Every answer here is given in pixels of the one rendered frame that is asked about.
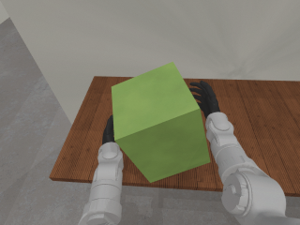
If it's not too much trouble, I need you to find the right robot hand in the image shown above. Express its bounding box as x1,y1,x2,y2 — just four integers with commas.
189,81,220,119

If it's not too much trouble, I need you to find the right robot forearm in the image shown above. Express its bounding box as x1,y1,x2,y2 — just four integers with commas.
205,112,286,209

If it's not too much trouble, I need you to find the right robot upper arm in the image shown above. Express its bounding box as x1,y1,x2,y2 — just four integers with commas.
221,172,300,225

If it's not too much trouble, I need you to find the table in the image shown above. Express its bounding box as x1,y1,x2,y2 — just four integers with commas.
49,76,300,197

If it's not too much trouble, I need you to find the left robot forearm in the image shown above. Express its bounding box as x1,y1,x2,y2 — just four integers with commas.
78,142,124,225

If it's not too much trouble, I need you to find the left robot hand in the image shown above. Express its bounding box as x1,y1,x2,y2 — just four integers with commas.
102,115,115,145

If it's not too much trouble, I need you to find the carton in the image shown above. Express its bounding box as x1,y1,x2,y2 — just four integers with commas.
112,62,211,183

